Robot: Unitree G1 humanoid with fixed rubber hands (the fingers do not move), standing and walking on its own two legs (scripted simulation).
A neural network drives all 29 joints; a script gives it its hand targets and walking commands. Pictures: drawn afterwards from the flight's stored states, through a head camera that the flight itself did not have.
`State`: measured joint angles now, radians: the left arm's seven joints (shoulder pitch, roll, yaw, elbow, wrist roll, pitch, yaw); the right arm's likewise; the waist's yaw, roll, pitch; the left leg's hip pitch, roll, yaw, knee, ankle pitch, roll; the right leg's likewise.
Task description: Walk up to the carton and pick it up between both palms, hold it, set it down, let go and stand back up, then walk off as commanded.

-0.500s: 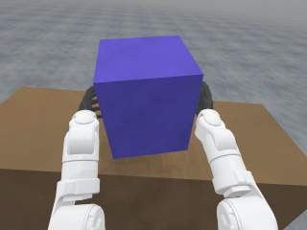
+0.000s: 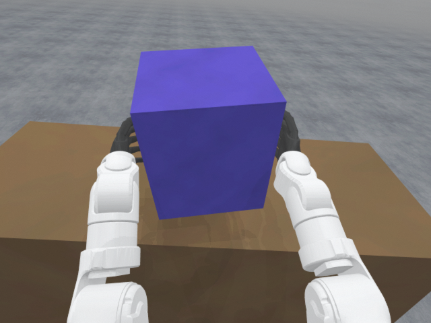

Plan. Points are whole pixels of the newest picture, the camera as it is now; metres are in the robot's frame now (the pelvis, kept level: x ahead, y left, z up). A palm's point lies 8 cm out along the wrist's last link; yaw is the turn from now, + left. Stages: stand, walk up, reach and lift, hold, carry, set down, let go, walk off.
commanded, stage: hold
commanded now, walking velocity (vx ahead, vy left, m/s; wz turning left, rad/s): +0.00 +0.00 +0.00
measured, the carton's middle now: (205, 133) +0.41 +0.00 +0.21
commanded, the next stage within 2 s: none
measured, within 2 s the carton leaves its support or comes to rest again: neither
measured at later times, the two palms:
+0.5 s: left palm (117, 160) +0.35 +0.16 +0.19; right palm (284, 152) +0.35 -0.14 +0.21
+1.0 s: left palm (120, 160) +0.35 +0.15 +0.19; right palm (284, 153) +0.35 -0.14 +0.21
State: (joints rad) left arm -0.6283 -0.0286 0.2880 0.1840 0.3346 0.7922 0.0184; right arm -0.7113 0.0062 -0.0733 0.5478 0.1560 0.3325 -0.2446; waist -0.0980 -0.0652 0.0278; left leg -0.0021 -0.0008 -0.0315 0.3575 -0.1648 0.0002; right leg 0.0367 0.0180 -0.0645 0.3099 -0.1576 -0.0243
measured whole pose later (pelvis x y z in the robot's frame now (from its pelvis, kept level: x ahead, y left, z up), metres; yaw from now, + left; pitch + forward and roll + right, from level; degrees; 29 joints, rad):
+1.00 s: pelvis +0.00 +0.00 +0.00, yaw +0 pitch -11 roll -1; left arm -0.64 -0.05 0.29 0.18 0.35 0.82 0.03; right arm -0.74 0.00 -0.09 0.59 0.15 0.33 -0.23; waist -0.09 -0.07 0.04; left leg 0.00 0.00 -0.02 0.36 -0.16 0.01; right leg 0.04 0.01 -0.06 0.31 -0.15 -0.02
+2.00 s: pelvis +0.00 +0.00 +0.00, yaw +0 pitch -11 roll -1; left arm -0.60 -0.03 0.27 0.15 0.32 0.81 0.03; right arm -0.70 0.02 -0.09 0.56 0.14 0.31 -0.24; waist -0.10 -0.07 0.02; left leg 0.00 0.00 -0.02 0.36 -0.16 0.00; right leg 0.04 0.01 -0.07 0.31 -0.16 -0.02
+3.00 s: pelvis +0.00 +0.00 +0.00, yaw +0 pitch -11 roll -1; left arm -0.61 -0.04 0.27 0.15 0.33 0.81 0.04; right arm -0.70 0.02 -0.10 0.56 0.15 0.31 -0.23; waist -0.09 -0.07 0.03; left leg -0.01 0.00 -0.02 0.36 -0.16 0.00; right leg 0.03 0.01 -0.07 0.32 -0.16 -0.03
